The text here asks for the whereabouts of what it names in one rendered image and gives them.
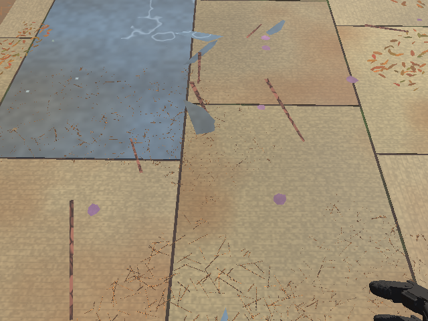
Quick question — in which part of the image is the robot right hand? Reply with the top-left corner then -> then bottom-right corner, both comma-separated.
369,280 -> 428,321

